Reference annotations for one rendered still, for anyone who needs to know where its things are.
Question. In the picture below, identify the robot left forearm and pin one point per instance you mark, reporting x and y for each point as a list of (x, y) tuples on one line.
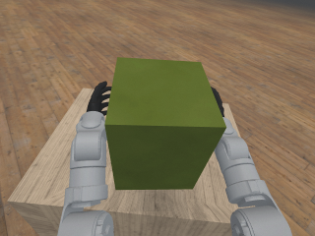
[(87, 165)]

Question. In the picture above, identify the robot right forearm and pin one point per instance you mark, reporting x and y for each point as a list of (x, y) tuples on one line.
[(243, 184)]

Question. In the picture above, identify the robot left upper arm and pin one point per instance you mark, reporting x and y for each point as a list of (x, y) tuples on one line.
[(87, 223)]

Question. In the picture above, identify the robot left hand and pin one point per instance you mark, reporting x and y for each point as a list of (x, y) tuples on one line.
[(96, 102)]

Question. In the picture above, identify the carton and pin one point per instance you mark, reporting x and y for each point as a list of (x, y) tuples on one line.
[(162, 124)]

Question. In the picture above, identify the robot right upper arm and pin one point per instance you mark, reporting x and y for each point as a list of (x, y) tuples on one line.
[(258, 221)]

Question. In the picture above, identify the robot right hand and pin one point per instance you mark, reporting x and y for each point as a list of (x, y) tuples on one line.
[(218, 100)]

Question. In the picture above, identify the pedestal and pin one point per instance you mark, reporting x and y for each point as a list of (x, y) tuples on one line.
[(202, 211)]

